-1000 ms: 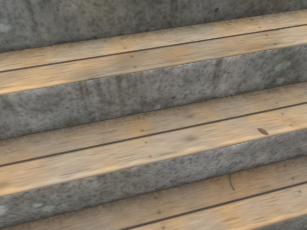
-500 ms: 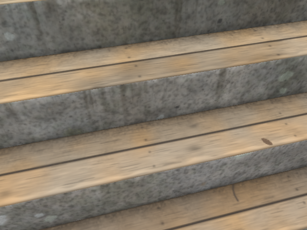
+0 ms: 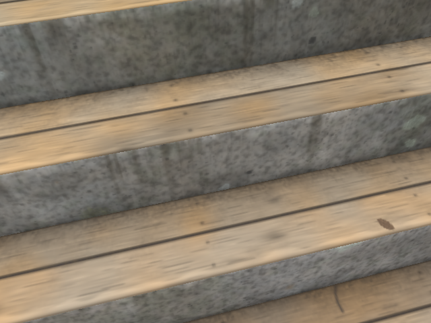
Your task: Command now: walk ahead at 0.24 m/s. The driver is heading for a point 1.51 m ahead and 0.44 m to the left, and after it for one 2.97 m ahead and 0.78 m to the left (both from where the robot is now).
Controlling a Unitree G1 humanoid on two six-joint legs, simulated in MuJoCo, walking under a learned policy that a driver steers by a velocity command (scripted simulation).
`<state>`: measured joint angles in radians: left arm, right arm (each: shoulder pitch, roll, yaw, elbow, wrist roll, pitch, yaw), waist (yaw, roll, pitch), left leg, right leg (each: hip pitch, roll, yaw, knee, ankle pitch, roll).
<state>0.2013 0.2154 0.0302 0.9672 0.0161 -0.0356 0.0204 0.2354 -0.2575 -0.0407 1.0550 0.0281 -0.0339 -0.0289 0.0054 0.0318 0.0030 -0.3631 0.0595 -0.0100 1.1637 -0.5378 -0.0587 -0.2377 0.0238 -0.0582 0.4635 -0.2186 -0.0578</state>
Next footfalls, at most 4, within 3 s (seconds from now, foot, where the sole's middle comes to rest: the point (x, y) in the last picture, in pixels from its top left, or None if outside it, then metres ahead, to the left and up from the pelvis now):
0.18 left None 0.08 0.12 -0.78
1.48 right None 0.33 -0.26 -0.57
1.98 left None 0.33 -0.01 -0.57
2.54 right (247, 225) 0.62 -0.03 -0.37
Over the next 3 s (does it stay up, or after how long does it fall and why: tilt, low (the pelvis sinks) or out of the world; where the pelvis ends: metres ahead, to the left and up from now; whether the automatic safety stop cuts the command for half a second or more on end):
stays up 0.58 0.13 0.41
